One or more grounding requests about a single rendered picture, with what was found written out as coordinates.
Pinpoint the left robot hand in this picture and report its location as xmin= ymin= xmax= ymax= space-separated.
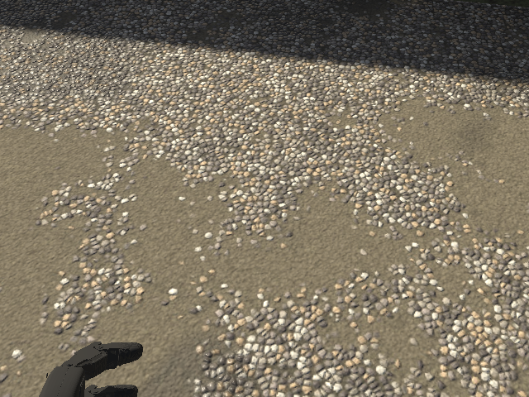
xmin=39 ymin=342 xmax=143 ymax=397

